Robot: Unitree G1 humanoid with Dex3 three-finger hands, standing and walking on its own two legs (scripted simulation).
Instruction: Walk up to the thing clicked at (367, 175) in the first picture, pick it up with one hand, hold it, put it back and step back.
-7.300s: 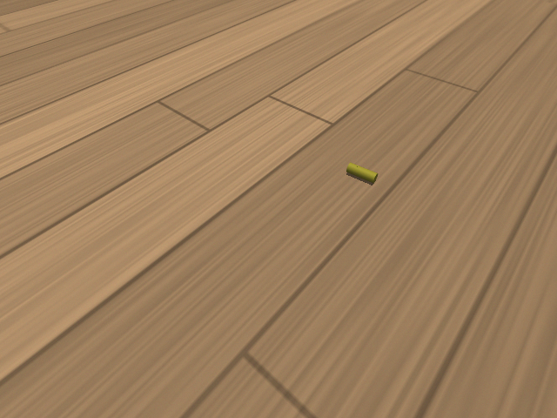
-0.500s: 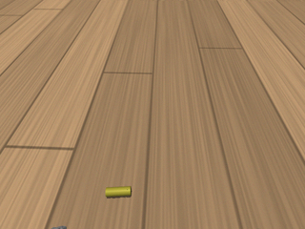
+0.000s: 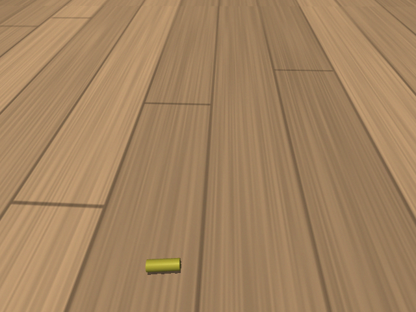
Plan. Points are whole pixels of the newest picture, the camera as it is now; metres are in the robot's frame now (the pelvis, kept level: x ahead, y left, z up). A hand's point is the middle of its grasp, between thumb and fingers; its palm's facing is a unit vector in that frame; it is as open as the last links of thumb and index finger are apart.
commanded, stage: walk up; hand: left
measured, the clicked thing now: (163, 264) +0.47 +0.23 -0.75
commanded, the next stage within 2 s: stand in 0.18 s
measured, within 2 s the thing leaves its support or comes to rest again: neither
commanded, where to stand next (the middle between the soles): +0.07 -0.01 m, yaw +0 degrees
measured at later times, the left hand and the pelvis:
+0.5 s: hand out of the picture +0.10 +0.26 -0.15, palm faces -0.01 -0.94 -0.34, open 7.4 cm; pelvis +0.02 +0.01 +0.00, yaw +1 degrees
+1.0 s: hand out of the picture +0.12 +0.26 -0.15, palm faces +0.01 -0.94 -0.34, open 7.4 cm; pelvis +0.03 +0.01 +0.00, yaw +1 degrees
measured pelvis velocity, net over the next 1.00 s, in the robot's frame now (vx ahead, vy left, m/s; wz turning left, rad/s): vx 0.03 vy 0.01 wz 0.02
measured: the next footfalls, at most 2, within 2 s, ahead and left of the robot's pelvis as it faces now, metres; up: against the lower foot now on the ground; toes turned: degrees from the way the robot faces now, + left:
none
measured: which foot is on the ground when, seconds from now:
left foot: down 0.00-1.00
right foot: down 0.00-1.00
